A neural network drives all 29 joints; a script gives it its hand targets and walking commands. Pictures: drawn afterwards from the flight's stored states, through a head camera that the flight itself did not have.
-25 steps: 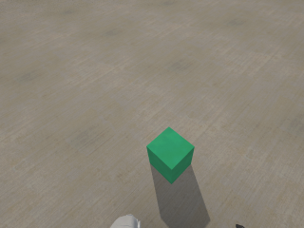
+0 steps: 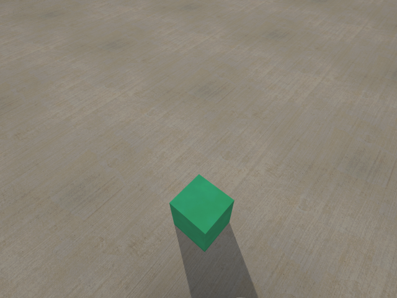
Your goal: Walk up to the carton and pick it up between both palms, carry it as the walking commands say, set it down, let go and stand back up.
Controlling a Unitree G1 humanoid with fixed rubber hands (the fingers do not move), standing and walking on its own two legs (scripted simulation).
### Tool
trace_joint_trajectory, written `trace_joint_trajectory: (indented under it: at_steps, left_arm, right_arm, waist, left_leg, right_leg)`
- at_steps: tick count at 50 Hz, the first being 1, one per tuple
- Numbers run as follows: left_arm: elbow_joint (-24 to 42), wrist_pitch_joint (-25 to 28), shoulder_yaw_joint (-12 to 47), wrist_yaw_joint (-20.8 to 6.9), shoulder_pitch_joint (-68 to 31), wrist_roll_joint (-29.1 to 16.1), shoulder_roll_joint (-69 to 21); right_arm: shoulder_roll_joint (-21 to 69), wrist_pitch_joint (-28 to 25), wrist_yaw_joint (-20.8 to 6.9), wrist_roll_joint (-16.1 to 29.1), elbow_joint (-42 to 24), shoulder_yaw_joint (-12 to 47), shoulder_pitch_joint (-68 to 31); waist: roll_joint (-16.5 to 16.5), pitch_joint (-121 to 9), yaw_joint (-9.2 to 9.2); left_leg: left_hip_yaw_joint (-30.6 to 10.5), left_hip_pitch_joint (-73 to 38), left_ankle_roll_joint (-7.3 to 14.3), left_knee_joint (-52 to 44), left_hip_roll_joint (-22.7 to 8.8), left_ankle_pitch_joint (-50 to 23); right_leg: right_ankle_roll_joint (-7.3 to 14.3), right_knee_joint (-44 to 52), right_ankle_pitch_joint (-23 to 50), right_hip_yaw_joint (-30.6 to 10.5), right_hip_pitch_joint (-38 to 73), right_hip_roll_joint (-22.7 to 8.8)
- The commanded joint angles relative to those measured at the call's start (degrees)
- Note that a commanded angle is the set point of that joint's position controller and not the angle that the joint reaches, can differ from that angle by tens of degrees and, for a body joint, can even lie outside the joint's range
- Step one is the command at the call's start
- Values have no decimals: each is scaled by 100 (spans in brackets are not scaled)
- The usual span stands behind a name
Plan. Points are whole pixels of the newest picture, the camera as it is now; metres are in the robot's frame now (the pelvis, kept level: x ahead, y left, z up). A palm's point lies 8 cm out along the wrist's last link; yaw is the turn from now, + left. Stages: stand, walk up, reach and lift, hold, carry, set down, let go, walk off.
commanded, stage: walk up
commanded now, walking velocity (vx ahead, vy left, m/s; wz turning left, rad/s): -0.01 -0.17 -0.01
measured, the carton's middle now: (201, 213) +0.56 +0.00 -0.64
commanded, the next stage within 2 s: none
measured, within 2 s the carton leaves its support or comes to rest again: neither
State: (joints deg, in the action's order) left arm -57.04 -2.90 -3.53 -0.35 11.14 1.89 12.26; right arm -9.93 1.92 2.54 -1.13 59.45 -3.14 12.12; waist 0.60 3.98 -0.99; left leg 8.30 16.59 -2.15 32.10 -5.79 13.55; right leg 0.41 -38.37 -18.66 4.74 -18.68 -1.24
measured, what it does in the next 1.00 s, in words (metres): steps on the spot: left foot, then right foot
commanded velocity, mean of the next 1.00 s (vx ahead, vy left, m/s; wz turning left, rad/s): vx -0.01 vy -0.01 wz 0.01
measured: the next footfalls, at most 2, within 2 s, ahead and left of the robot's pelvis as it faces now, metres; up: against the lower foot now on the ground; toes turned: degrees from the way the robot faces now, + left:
left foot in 0.64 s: -0.01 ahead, +0.03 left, +0.00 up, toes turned +6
right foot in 0.84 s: +0.00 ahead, -0.22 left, +0.00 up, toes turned -3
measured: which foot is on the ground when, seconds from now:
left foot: down 0.00-0.04, up 0.06-0.62, down 0.64-1.00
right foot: down 0.00-0.64, up 0.66-0.82, down 0.84-1.00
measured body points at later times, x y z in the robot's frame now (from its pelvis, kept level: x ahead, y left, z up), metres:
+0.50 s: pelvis +0.00 -0.07 +0.01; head +0.01 -0.10 +0.46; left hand -0.01 +0.15 -0.13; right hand +0.04 -0.29 -0.16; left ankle -0.08 +0.07 -0.71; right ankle +0.02 -0.08 -0.73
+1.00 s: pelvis -0.03 -0.08 +0.00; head +0.00 -0.09 +0.45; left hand +0.00 +0.15 -0.15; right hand +0.04 -0.33 -0.15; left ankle -0.07 +0.03 -0.71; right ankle -0.04 -0.22 -0.73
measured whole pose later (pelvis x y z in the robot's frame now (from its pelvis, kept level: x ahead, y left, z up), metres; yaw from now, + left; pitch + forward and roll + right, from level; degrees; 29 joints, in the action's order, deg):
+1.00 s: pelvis -0.03 -0.08 +0.00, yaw +1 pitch +1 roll -1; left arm -59.3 -1.1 -1.5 1.9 12.4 0.4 8.8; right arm -11.9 1.4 1.6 -0.8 56.0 -2.2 11.2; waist -2.8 3.2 1.0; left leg 2.1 18.2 -0.6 44.7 -2.8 27.5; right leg -1.3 -31.8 -17.2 4.0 -14.9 -2.2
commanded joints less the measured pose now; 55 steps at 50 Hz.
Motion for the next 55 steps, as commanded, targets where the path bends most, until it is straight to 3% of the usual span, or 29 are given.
trace_joint_trajectory:
  at_steps: [1, 2, 3, 5, 6, 7, 11, 14, 15, 19, 24, 25, 27, 29, 30, 31, 32, 33, 35, 39, 40, 41, 42, 45, 48, 50, 51, 53, 55]
  left_arm:
    - [115, 159, -179, -22, 1142, 31, 1117]
    - [219, 177, -128, 78, 840, -24, 1009]
    - [177, 161, -102, 133, 644, 0, 802]
    - [398, 211, 11, 193, 347, -50, 680]
    - [346, 327, 79, 244, 455, -68, 506]
    - [319, 460, 125, 209, 405, -116, 455]
    - [5, 502, 202, 271, 787, -203, 340]
    - [-104, 450, 228, 299, 882, -164, 352]
    - [-209, 438, 237, 290, 964, -136, 389]
    - [-273, 426, 269, 283, 855, -154, 251]
    - [-552, 399, 247, 328, 1115, -252, 247]
    - [-409, 300, -3, 334, 922, -357, 674]
    - [-340, 192, -20, 266, 546, -401, 790]
    - [-200, 125, -88, 286, 162, -477, 801]
    - [-7, 105, -155, 278, -23, -549, 762]
    - [-1, 100, -174, 273, -74, -474, 636]
    - [-86, 82, -133, 233, 474, -315, 483]
    - [-338, 72, -63, 178, 1127, -201, 232]
    - [-338, 28, -80, 79, 1370, -217, 186]
    - [8, 112, 18, 2, 312, -214, 80]
    - [69, 203, 11, 138, 322, -142, 404]
    - [47, 270, -88, 182, 751, -115, 863]
    - [-3, 246, -97, 226, 880, -91, 981]
    - [-91, 205, -4, 296, 496, -113, 819]
    - [-75, 197, -32, 284, 218, -196, 802]
    - [78, 171, -11, 324, -91, -305, 816]
    - [90, 149, -19, 320, -121, -282, 728]
    - [111, 55, 8, 285, 120, -260, 413]
    - [255, -8, 57, 338, -181, -326, 280]
  right_arm:
    - [-531, 109, 28, -48, -648, -134, -182]
    - [-382, 161, 102, -8, -534, -72, -27]
    - [-452, 169, 88, 5, -516, -54, -97]
    - [-665, 155, 64, 49, -508, -155, -11]
    - [-536, 157, 1, 4, -264, -100, 122]
    - [-433, 178, -52, 16, -72, -83, 591]
    - [-589, 255, -84, 98, 44, -54, 235]
    - [-659, 268, -45, 133, 140, -31, 228]
    - [-682, 303, -30, 171, 183, -56, 307]
    - [-475, 169, -10, 132, 233, 41, 193]
    - [-454, 84, 38, 205, 540, 15, 744]
    - [-645, 40, -12, 241, 257, 23, 833]
    - [-741, 44, -9, 235, 256, -35, 1208]
    - [-794, -8, -13, 243, 276, 1, 1848]
    - [-924, 1, -24, 206, 198, -13, 1818]
    - [-1155, -13, -12, 165, 26, -80, 1376]
    - [-1014, -40, 66, 60, -195, -6, 423]
    - [-797, -99, 146, 59, -526, 20, -333]
    - [-846, -134, 91, -49, -868, -22, -1198]
    - [-868, -148, 104, -7, -308, -46, 642]
    - [-612, -130, 17, -36, -275, 78, 835]
    - [-394, -148, -26, 18, -428, 134, 906]
    - [-393, -103, -20, 2, -608, 83, 577]
    - [-543, -108, -77, -65, -704, -30, 94]
    - [-470, -146, -109, 124, -417, 84, 637]
    - [-578, -134, -172, 202, -434, 70, 695]
    - [-776, -118, -173, 163, -494, 8, 474]
    - [-1595, -80, -205, 61, -725, -222, 85]
    - [-1512, -39, -180, -6, -609, -219, 99]
  waist:
    - [1699, -200, 509]
    - [1659, -241, 453]
    - [1362, -214, 369]
    - [614, -356, 157]
    - [30, -573, 38]
    - [67, -778, -113]
    - [660, -603, 99]
    - [569, -361, 122]
    - [887, -317, 134]
    - [554, -131, 129]
    - [758, -208, 164]
    - [932, -139, 94]
    - [1114, -112, -70]
    - [712, -443, -512]
    - [-275, -507, -537]
    - [-1900, -28, -490]
    - [-1695, 102, 102]
    - [-1224, -255, 532]
    - [-1596, -84, 837]
    - [-790, 194, 157]
    - [-73, -18, 160]
    - [1077, -408, 173]
    - [1629, -450, 233]
    - [930, -102, 265]
    - [1198, -560, -65]
    - [742, -661, -253]
    - [331, -630, -167]
    - [-1348, -531, -136]
    - [-1516, 119, -155]
  left_leg:
    - [-67, 1834, 14, 1856, 396, 1811]
    - [-799, 1414, 173, 2525, 240, 2084]
    - [-812, 1235, 179, 2930, 218, 1931]
    - [-951, 1188, 184, 3138, 331, 1537]
    - [-1211, 1025, 216, 2944, 229, 1158]
    - [-1180, 894, 206, 2399, 232, 889]
    - [-1128, 563, 136, 1304, 368, 654]
    - [-1050, 216, 157, 987, 395, 758]
    - [-1092, 109, 166, 854, 400, 778]
    - [-1038, -13, 150, 231, 414, 988]
    - [-1003, -191, 138, -95, 342, 858]
    - [-686, -219, 312, 294, 496, 968]
    - [-419, -1090, 472, -179, 569, 1196]
    - [-504, -1464, 768, -1497, 258, 374]
    - [-1582, -1231, 1217, -2333, -521, 453]
    - [-3542, -458, 1700, -2652, -1865, 30]
    - [-3442, 8, 1710, -2313, -1996, -276]
    - [-2261, 260, 1587, -2110, -1741, -264]
    - [-992, -29, 892, -1811, -1140, -173]
    - [-829, -93, 588, -839, -637, -381]
    - [-1014, 576, 433, -196, -352, -455]
    - [-480, 1040, 170, 803, 185, 622]
    - [-287, 1014, 131, 1934, 299, 2000]
    - [-868, 731, 156, 1980, 96, 1938]
    - [-662, -93, 184, 464, 303, 802]
    - [-590, -80, 47, -452, 251, -851]
    - [-961, -83, 187, -531, 25, -1665]
    - [-2710, -960, 768, -1383, -1085, -2904]
    - [-3480, -311, 1286, -1645, -1497, -3295]
  right_leg:
    - [528, 2807, 1038, -2426, 1085, -1999]
    - [702, 2684, 1695, -2142, 438, -2044]
    - [896, 2628, 1678, -1861, 107, -1714]
    - [795, 2420, 2078, -1502, 369, -1263]
    - [471, 2333, 2446, -1579, 645, -1368]
    - [297, 2397, 2388, -1609, 1002, -1476]
    - [-18, 2432, 2780, -1543, 1699, -1273]
    - [-94, 2602, 2372, -1533, 1335, -1293]
    - [-193, 2757, 1635, -1644, 1245, -1291]
    - [228, 2849, 1415, -1698, 1149, -1246]
    - [-227, 2903, 1765, -1701, 1377, -1279]
    - [-401, 2993, 1710, -1753, 856, -1559]
    - [-780, 3225, 1764, -1626, 125, -1284]
    - [-1388, 2224, 2036, -581, 319, -727]
    - [-1640, 962, 1156, 190, 273, -87]
    - [-1385, -1094, -276, 231, -287, 272]
    - [-597, -2000, -1037, -769, -437, -5]
    - [-238, -2249, -971, -1145, 81, -221]
    - [-297, -1442, -589, -733, -161, -219]
    - [-200, 1189, 572, -98, 536, 63]
    - [-75, 1675, 1489, -529, 1450, -579]
    - [231, 1893, 2714, -1623, 1908, -1650]
    - [769, 2253, 3045, -2201, 1348, -2216]
    - [897, 2203, 3173, -1801, 596, -1828]
    - [474, 1557, 3411, -937, 792, -1246]
    - [138, 900, 3171, -2, 1440, -1168]
    - [23, 616, 2530, 139, 1349, -1079]
    - [-573, -442, -814, 467, -240, -105]
    - [-717, -1155, -1417, 71, -341, -57]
